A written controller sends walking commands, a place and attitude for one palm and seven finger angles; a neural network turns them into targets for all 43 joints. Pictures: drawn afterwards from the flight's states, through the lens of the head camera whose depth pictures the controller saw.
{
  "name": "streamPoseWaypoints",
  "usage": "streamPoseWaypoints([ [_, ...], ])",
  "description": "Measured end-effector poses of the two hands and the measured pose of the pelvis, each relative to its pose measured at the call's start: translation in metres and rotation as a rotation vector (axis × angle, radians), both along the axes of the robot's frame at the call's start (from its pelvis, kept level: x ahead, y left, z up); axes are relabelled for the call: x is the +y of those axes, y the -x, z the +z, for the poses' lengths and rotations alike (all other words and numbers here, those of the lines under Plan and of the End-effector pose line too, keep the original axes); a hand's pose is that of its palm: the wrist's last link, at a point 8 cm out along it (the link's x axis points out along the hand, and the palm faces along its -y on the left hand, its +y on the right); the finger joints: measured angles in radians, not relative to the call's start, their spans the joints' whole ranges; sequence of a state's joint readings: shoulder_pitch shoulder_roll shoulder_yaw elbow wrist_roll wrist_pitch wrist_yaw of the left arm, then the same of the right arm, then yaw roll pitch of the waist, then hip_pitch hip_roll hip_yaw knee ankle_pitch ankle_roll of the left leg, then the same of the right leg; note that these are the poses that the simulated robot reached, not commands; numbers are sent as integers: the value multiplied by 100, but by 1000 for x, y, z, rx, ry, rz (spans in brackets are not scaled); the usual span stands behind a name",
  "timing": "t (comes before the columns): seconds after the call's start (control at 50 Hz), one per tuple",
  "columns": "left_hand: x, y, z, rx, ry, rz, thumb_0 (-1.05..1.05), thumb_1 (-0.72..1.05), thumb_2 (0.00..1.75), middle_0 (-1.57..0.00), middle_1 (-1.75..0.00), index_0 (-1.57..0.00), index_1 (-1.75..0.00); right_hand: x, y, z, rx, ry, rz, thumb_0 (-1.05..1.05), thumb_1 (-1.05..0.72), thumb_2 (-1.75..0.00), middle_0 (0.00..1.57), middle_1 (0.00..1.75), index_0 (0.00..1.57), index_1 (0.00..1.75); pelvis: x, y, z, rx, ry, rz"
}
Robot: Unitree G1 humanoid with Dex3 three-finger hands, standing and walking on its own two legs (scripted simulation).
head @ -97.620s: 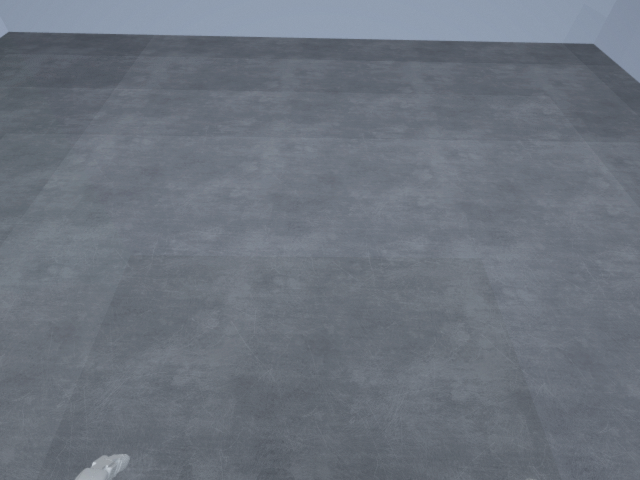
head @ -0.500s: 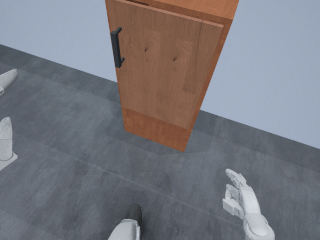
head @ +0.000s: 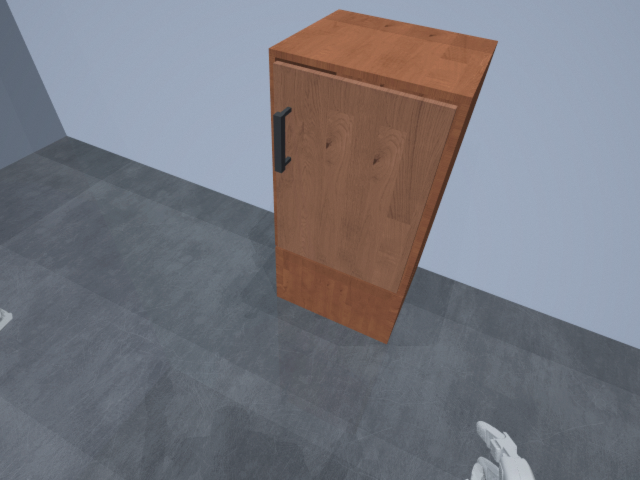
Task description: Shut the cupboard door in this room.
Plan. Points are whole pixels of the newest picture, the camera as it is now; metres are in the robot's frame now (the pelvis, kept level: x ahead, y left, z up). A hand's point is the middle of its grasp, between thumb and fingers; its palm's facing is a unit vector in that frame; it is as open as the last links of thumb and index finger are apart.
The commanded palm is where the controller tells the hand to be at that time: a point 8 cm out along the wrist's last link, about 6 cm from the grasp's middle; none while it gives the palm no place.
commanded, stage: stop stepping back and stand still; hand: left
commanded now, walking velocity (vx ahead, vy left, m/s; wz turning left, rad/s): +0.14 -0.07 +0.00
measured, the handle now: (283, 140) +0.88 +0.13 -0.03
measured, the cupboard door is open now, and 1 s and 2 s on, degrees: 0 0 0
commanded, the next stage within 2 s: let the arm hang, fingers relaxed in 0.26 s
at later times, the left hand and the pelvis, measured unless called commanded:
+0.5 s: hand (100, 373) +0.24 +0.28 +0.01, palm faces +0.17 -0.88 -0.44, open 7.4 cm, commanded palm none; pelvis +0.01 +0.04 +0.00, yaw +0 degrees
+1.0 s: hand out of the picture -0.03 +0.23 -0.16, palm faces +0.01 -0.97 -0.24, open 7.3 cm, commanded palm none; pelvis +0.00 +0.04 +0.01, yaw -1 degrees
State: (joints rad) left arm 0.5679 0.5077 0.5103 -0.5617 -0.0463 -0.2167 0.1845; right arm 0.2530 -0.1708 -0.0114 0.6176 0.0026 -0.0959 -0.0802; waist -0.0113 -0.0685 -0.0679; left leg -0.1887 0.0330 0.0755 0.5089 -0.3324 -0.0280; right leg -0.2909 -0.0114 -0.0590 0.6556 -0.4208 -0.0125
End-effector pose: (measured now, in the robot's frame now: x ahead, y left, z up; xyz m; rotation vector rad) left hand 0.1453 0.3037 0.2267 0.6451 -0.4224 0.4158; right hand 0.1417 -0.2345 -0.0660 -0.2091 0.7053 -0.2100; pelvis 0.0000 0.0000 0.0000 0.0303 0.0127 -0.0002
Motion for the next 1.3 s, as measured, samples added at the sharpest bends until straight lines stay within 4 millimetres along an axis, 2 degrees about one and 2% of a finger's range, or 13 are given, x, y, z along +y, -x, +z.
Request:
streamPoseWaypoints([
  [0.08, 15, -2, -4, -24, 58, 74, 1, 89, 90, -21, -30, -21, -30, 17, -5, -6, -45, -59, 33, 1, -91, -90, 20, 30, 20, 30, 2, -1, -3, -21, 27, 0],
  [0.24, 10, -10, -73, 164, 290, 64, 1, 89, 90, -21, -30, -20, -30, 20, 4, -17, 96, -24, 66, 1, -91, -90, 20, 30, 20, 30, 14, -3, -2, -21, 46, 2],
  [0.3, 12, -15, -71, 140, 265, 7, 1, 89, 90, -21, -30, -21, -30, 18, 6, -13, 111, 43, 61, 1, -91, -90, 20, 30, 20, 30, 21, -3, -7, -34, 56, 7],
  [0.36, 18, -23, -49, 78, 173, -30, 2, 89, 90, -22, -30, -21, -30, 20, 5, -6, 100, 59, 29, 1, -91, -90, 20, 30, 20, 30, 25, -6, -5, -40, 32, -16],
  [0.4, 25, -40, -57, 140, 139, -40, 1, 89, 90, -21, -30, -21, -30, 20, 2, -11, 100, 36, 58, 1, -91, -90, 20, 30, 20, 30, 30, -8, -4, -18, 38, -1],
  [0.46, 30, -66, -125, 476, 270, 10, 0, 90, 90, -20, -30, -20, -30, 20, 2, -28, 146, -4, 64, 1, -91, -90, 20, 30, 20, 30, 38, -8, -1, 0, 41, 6],
  [0.52, 11, -60, -213, 846, 384, 38, 0, 90, 90, -20, -30, -19, -29, 20, 10, -43, 180, -50, 42, 1, -91, -90, 20, 30, 20, 30, 38, -6, -4, -9, 17, -14],
  [0.6, -36, -4, -307, 1251, 537, 19, 1, 91, 90, -20, -30, -19, -29, 21, 39, -50, 275, -82, 1, 1, -91, -90, 20, 30, 20, 30, 34, -5, -2, -26, 20, -15],
  [0.66, -68, 49, -349, 1450, 675, 28, 1, 91, 90, -20, -30, -20, -29, 22, 71, -51, 399, -70, -14, 0, -91, -90, 20, 30, 20, 30, 31, -5, 0, -34, 20, -11],
  [0.82, -41, 115, -362, 1573, 738, 222, -5, 99, 90, -21, -30, -21, -30, 29, 144, -56, 655, -69, -58, 1, -91, -90, 20, 30, 20, 30, 30, 0, 9, -38, 43, 0],
  [1.0, -23, 180, -355, 1741, 717, 358, -1, 93, 90, -20, -30, -20, -29, 53, 172, -67, 710, -139, -93, 0, -91, -90, 20, 30, 20, 30, 39, 3, 12, -52, 37, -16],
  [1.12, -32, 194, -357, 1773, 744, 357, 0, 91, 90, -20, -30, -20, -29, 67, 177, -70, 714, -166, -97, 0, -91, -90, 20, 30, 20, 30, 43, 5, 12, -54, 34, -23],
  [1.3, -54, 187, -366, 1766, 793, 287, 0, 91, 90, -20, -30, -20, -29, 74, 176, -69, 692, -167, -114, 0, -91, -90, 20, 30, 20, 30, 47, 5, 12, -54, 31, -28],
])
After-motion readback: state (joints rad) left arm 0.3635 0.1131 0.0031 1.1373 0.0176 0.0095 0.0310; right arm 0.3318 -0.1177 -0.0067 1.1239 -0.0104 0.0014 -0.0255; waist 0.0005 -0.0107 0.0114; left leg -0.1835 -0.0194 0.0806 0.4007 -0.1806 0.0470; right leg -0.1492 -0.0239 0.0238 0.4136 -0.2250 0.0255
